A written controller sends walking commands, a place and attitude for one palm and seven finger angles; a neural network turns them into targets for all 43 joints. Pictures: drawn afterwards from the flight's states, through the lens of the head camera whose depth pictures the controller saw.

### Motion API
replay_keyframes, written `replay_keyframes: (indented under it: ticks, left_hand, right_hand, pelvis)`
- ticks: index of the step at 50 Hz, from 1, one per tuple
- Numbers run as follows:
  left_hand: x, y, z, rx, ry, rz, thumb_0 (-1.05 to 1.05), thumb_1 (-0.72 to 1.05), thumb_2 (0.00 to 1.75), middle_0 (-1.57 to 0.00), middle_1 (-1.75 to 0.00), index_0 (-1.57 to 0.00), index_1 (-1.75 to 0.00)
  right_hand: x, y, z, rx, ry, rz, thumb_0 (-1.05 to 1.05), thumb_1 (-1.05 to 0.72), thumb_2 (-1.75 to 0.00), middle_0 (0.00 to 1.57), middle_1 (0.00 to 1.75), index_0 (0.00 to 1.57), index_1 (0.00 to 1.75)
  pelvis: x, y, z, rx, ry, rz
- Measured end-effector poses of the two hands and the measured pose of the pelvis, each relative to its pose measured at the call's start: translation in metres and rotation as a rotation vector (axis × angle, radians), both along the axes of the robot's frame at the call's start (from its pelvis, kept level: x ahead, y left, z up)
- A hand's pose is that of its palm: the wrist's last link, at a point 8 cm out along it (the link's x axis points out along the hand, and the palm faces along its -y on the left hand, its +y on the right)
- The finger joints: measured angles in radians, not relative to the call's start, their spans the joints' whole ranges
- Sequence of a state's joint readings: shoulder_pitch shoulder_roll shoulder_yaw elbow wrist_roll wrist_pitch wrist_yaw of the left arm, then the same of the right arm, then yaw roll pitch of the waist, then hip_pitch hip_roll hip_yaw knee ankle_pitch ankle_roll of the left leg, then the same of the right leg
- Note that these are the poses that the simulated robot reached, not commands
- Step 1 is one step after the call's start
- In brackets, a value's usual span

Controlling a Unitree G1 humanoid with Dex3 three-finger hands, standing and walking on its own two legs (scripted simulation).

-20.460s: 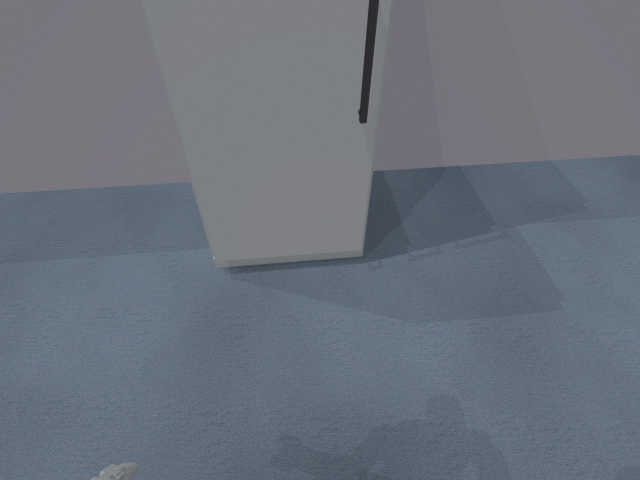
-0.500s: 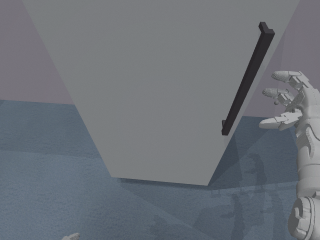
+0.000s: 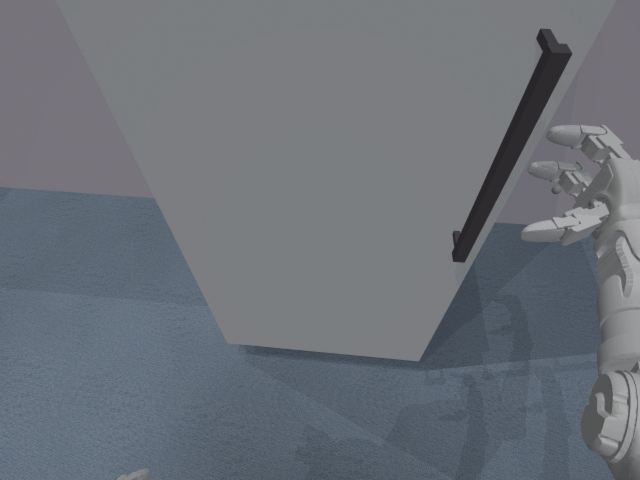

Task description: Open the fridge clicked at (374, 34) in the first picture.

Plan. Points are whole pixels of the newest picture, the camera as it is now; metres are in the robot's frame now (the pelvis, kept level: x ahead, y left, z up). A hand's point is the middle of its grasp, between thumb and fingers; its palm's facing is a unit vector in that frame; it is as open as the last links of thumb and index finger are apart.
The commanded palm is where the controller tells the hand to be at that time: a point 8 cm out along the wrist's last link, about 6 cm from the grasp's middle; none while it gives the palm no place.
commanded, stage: feel for the door with the fingertips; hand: right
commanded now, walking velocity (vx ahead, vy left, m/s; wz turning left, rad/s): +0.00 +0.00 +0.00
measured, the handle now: (492, 171) +0.51 -0.15 +0.11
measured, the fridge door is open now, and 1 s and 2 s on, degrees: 0 0 0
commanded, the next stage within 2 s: slide the fingers in behind the handle in 0.78 s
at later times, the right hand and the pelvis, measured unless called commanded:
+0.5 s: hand (525, 183) +0.45 -0.17 +0.15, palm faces -0.02 +1.00 -0.01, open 14.0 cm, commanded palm +0.43 -0.23 +0.14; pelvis +0.01 +0.01 +0.00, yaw +0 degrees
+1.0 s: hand (527, 180) +0.47 -0.18 +0.14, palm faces -0.04 +1.00 -0.01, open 13.5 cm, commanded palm +0.45 -0.22 +0.14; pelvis +0.00 +0.00 +0.00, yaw -1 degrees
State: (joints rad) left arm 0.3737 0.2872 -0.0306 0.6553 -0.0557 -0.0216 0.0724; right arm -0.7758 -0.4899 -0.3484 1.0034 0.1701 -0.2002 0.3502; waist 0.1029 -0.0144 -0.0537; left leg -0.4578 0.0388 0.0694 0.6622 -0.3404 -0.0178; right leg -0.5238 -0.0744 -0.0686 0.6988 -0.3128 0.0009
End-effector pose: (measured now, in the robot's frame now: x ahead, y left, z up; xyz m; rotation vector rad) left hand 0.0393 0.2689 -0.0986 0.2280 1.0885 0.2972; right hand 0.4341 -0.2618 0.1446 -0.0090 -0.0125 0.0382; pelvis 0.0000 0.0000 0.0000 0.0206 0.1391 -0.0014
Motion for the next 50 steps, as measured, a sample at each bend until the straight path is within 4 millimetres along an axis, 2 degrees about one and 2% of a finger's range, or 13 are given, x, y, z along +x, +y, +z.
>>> replay_keyframes:
  ticks: [8, 13, 18, 26, 32, 39, 50]
  left_hand:
    - [-0.003, 0.000, -0.002, -0.023, 0.007, 0.022, 0.01, 0.91, 0.90, -0.21, -0.30, -0.20, -0.30]
    - [0.011, -0.002, -0.002, -0.038, -0.021, 0.007, 0.01, 0.91, 0.90, -0.21, -0.30, -0.20, -0.30]
    - [0.028, -0.004, 0.001, -0.042, -0.065, -0.016, 0.01, 0.91, 0.90, -0.21, -0.30, -0.20, -0.30]
    - [0.037, -0.002, 0.002, -0.043, -0.090, -0.028, 0.01, 0.91, 0.90, -0.21, -0.30, -0.20, -0.30]
    - [0.029, 0.003, 0.000, -0.034, -0.056, -0.021, 0.01, 0.91, 0.90, -0.21, -0.30, -0.20, -0.30]
    - [0.009, 0.006, -0.003, -0.015, 0.014, -0.009, 0.01, 0.91, 0.90, -0.21, -0.30, -0.20, -0.30]
    - [-0.020, 0.001, -0.007, -0.015, 0.075, 0.008, 0.01, 0.91, 0.90, -0.21, -0.30, -0.20, -0.30]
  right_hand:
    - [-0.002, 0.013, 0.003, -0.006, -0.014, 0.029, -0.01, 0.50, -0.30, 0.30, 1.20, 0.30, 1.20]
    - [-0.007, 0.030, -0.004, 0.019, 0.008, 0.036, -0.01, 0.50, -0.30, 0.30, 1.20, 0.30, 1.20]
    - [-0.005, 0.038, -0.010, 0.011, 0.023, 0.003, -0.01, 0.50, -0.30, 0.30, 1.20, 0.30, 1.20]
    - [0.000, 0.035, 0.005, 0.001, -0.019, -0.016, -0.01, 0.50, -0.30, 0.30, 1.20, 0.30, 1.20]
    - [0.003, 0.028, 0.005, -0.007, 0.024, -0.007, -0.01, 0.50, -0.30, 0.30, 1.20, 0.30, 1.20]
    - [0.010, 0.033, -0.002, 0.010, 0.011, 0.009, -0.01, 0.50, -0.30, 0.30, 1.21, 0.31, 1.20]
    - [0.015, 0.029, -0.002, 0.001, 0.011, 0.003, -0.01, 0.50, -0.30, 0.38, 1.25, 0.38, 1.25]
  pelvis:
    - [0.007, 0.002, 0.002, -0.003, -0.002, 0.007]
    - [0.008, 0.002, 0.002, -0.005, -0.014, 0.004]
    - [0.006, 0.005, 0.002, -0.008, -0.019, 0.002]
    - [0.006, 0.008, 0.002, -0.009, -0.021, 0.001]
    - [0.006, 0.008, 0.002, -0.007, -0.015, -0.004]
    - [0.003, 0.006, 0.000, -0.005, 0.000, -0.007]
    - [-0.004, 0.003, -0.002, 0.001, 0.019, -0.011]
